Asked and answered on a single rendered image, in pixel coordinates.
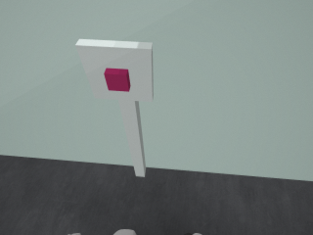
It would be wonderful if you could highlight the button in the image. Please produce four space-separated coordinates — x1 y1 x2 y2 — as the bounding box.
104 68 131 92

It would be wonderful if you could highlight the panel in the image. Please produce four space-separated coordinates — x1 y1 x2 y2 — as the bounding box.
75 39 154 177

